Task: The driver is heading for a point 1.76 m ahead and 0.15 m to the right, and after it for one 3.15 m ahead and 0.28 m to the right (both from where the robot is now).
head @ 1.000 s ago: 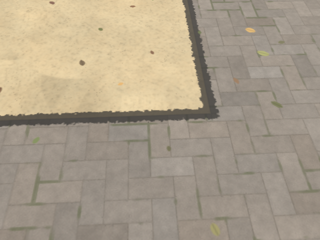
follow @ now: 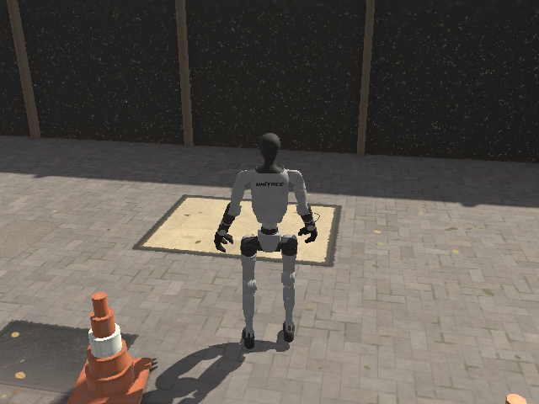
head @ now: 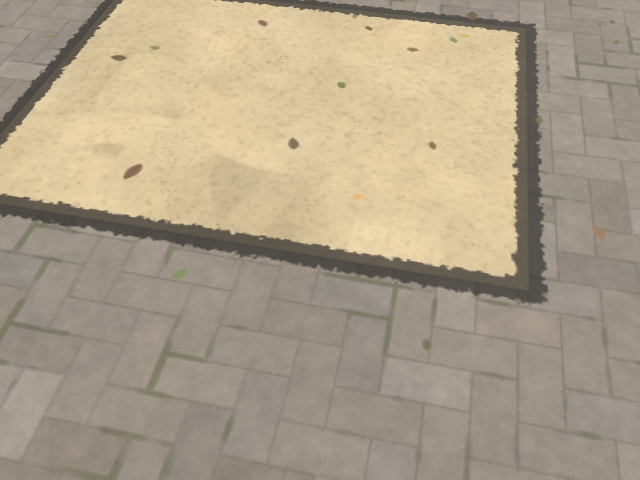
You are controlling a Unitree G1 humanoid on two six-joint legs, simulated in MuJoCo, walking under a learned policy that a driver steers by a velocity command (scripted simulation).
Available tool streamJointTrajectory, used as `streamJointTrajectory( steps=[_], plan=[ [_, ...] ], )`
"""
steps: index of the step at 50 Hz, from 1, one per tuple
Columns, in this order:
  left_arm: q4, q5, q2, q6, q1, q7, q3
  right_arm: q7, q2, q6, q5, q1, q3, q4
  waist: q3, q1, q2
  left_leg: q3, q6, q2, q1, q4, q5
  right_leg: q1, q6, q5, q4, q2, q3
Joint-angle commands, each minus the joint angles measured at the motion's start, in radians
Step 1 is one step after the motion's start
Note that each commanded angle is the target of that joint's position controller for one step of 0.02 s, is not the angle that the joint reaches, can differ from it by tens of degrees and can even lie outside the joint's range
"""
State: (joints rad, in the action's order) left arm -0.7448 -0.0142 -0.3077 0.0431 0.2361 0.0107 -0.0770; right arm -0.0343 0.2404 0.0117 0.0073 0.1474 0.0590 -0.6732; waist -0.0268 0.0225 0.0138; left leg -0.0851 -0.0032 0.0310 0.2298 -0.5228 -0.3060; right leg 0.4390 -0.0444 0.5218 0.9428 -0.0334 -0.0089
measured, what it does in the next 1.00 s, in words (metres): steps on the spot: right foot, then left foot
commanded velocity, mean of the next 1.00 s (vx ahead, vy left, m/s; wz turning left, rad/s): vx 0.03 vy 0.00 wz -0.09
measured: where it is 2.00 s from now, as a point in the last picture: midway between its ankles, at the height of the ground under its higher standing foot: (286, 440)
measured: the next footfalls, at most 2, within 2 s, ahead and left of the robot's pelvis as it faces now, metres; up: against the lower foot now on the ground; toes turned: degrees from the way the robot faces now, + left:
right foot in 0.14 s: +0.04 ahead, -0.13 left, +0.00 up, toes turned -7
left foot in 0.64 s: +0.08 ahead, +0.09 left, +0.00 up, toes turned -14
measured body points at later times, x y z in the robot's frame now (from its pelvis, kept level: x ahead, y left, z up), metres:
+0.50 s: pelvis -0.01 -0.06 +0.01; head +0.02 -0.10 +0.46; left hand +0.22 +0.17 -0.06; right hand +0.07 -0.37 -0.11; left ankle +0.05 +0.12 -0.67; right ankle +0.00 -0.13 -0.73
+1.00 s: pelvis +0.03 -0.03 +0.00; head +0.05 -0.03 +0.45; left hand +0.14 +0.25 -0.10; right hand +0.18 -0.31 -0.08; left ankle +0.04 +0.11 -0.67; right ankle -0.01 -0.13 -0.73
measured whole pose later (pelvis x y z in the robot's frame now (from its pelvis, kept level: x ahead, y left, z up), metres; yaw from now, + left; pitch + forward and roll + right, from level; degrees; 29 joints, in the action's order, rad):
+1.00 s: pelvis +0.03 -0.03 +0.00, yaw -3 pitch +2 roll -1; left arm -0.68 0.00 -0.28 -0.03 0.29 0.02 -0.08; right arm 0.00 0.30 0.01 -0.03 0.18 0.07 -0.66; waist 0.00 0.03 -0.02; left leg 0.05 0.00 0.02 0.54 -1.07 -0.41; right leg 0.22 0.05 0.31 0.49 0.01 -0.09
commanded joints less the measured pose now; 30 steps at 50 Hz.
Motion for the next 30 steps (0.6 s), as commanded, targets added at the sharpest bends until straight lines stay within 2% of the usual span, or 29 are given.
streamJointTrajectory(
  steps=[1, 4, 5, 6, 7, 8, 9, 10, 11, 12, 13, 15, 18, 21, 23, 27, 29, 30],
  plan=[
    [0.09, 0.0, -0.045, 0.002, -0.025, -0.007, -0.012, -0.003, 0.183, -0.011, -0.009, -0.08, 0.058, 0.066, 0.055, -0.01, -0.138, 0.168, -0.212, 0.286, -0.061, 0.155, 0.524, 0.04, -0.006, -0.038, -0.014, -0.045, 0.006],
    [0.117, -0.008, -0.061, 0.001, -0.017, -0.032, -0.018, -0.002, 0.197, 0.002, -0.023, -0.067, 0.065, 0.052, 0.099, -0.012, -0.158, 0.115, -0.178, 0.279, -0.088, 0.089, 0.503, -0.06, 0.019, -0.154, -0.201, -0.011, -0.054],
    [0.113, -0.008, -0.062, 0.0, 0.014, -0.037, -0.023, -0.003, 0.199, 0.006, -0.033, -0.072, 0.065, 0.046, 0.108, 0.008, -0.151, 0.09, -0.151, 0.27, -0.072, 0.043, 0.457, -0.126, 0.038, -0.241, -0.307, 0.013, -0.082],
    [0.104, -0.003, -0.075, -0.002, 0.052, -0.034, -0.032, -0.002, 0.182, 0.006, -0.039, -0.045, 0.061, 0.031, 0.116, 0.019, -0.118, 0.051, -0.102, 0.24, -0.026, -0.036, 0.349, -0.217, 0.066, -0.338, -0.413, 0.046, -0.082],
    [0.112, 0.005, -0.153, -0.007, 0.067, -0.022, -0.056, 0.003, 0.14, 0.005, -0.019, 0.017, 0.052, 0.015, 0.107, 0.0, 0.071, -0.044, -0.014, 0.157, 0.119, -0.246, 0.118, -0.339, 0.117, -0.625, -0.511, -0.036, 0.087],
    [0.157, 0.016, -0.286, -0.019, 0.069, -0.008, -0.076, 0.005, 0.083, 0.004, 0.038, -0.023, 0.025, 0.074, 0.1, -0.019, 0.362, -0.038, 0.084, 0.001, 0.41, -0.557, -0.399, -0.434, 0.299, -1.038, -0.539, -0.32, 0.506],
    [0.169, 0.054, -0.251, -0.044, 0.106, -0.025, -0.062, -0.002, 0.136, -0.003, 0.01, -0.102, 0.04, 0.087, 0.205, 0.062, 0.237, 0.136, 0.073, -0.034, 0.441, -0.716, -0.428, -0.407, 0.426, -0.919, -0.591, -0.373, 0.59],
    [0.169, 0.053, -0.23, -0.063, 0.068, -0.031, -0.053, -0.007, 0.166, -0.001, -0.016, -0.118, 0.049, 0.081, 0.151, 0.04, 0.142, 0.162, 0.054, -0.016, 0.466, -0.761, -0.347, -0.377, 0.391, -0.791, -0.599, -0.324, 0.509],
    [0.169, 0.03, -0.204, -0.067, 0.017, -0.023, -0.048, -0.014, 0.173, 0.002, -0.014, -0.102, 0.055, 0.064, 0.114, 0.011, 0.083, 0.167, 0.043, 0.003, 0.482, -0.738, -0.249, -0.356, 0.33, -0.675, -0.593, -0.269, 0.442],
    [0.177, 0.01, -0.17, -0.062, -0.027, -0.014, -0.035, -0.021, 0.179, 0.007, -0.006, -0.09, 0.059, 0.046, 0.096, -0.005, 0.06, 0.176, 0.046, 0.019, 0.475, -0.705, -0.176, -0.335, 0.285, -0.63, -0.59, -0.232, 0.397],
    [0.184, 0.004, -0.161, -0.056, -0.052, -0.005, -0.028, -0.021, 0.18, 0.009, -0.001, -0.07, 0.062, 0.039, 0.095, -0.025, 0.076, 0.173, 0.051, 0.012, 0.427, -0.694, -0.118, -0.293, 0.266, -0.63, -0.596, -0.199, 0.361],
    [0.195, 0.012, -0.15, -0.051, -0.052, 0.006, -0.022, -0.014, 0.161, 0.007, -0.005, -0.041, 0.059, 0.025, 0.118, -0.033, 0.087, 0.166, 0.063, -0.011, 0.393, -0.688, -0.044, -0.296, 0.261, -0.63, -0.607, -0.168, 0.337],
    [0.2, 0.011, -0.144, -0.048, -0.037, 0.016, -0.02, -0.014, 0.145, 0.004, -0.008, -0.046, 0.053, 0.017, 0.122, -0.021, 0.082, 0.175, 0.082, -0.021, 0.41, -0.593, -0.008, -0.345, 0.262, -0.596, -0.612, -0.159, 0.341],
    [0.201, 0.016, -0.132, -0.042, -0.04, 0.022, -0.015, -0.013, 0.141, 0.002, -0.009, -0.055, 0.049, 0.01, 0.114, -0.007, 0.101, 0.174, 0.101, -0.007, 0.382, -0.477, 0.008, -0.347, 0.261, -0.517, -0.62, -0.153, 0.348],
    [0.2, 0.022, -0.129, -0.038, -0.048, 0.021, -0.013, -0.01, 0.137, -0.001, -0.01, -0.059, 0.046, 0.008, 0.098, 0.0, 0.114, 0.17, 0.105, 0.001, 0.337, -0.405, 0.004, -0.314, 0.262, -0.455, -0.626, -0.144, 0.352],
    [0.178, 0.042, -0.06, -0.043, -0.082, 0.005, 0.016, 0.005, 0.112, -0.01, -0.009, -0.028, 0.029, -0.015, 0.088, 0.009, 0.119, 0.143, 0.095, 0.035, 0.155, -0.223, -0.013, -0.23, 0.264, -0.383, -0.634, -0.128, 0.306],
    [0.156, 0.047, -0.063, -0.047, -0.083, -0.006, 0.02, 0.012, 0.118, -0.015, -0.014, -0.023, 0.026, -0.016, 0.069, 0.012, 0.118, 0.125, 0.082, 0.026, 0.089, -0.14, -0.018, -0.209, 0.264, -0.36, -0.631, -0.132, 0.307],
    [0.149, 0.044, -0.067, -0.047, -0.097, -0.008, 0.021, 0.014, 0.122, -0.019, -0.016, -0.012, 0.026, -0.018, 0.059, -0.002, 0.107, 0.116, 0.071, 0.019, 0.057, -0.072, 0.012, -0.203, 0.256, -0.36, -0.616, -0.129, 0.302]
  ],
)
Velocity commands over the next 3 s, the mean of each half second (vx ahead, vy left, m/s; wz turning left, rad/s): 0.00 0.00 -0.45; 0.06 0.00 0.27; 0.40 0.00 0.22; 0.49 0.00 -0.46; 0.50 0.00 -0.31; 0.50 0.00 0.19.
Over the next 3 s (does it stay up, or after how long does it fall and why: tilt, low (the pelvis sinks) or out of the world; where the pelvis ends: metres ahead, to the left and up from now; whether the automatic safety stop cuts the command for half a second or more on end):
stays up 1.01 -0.07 0.01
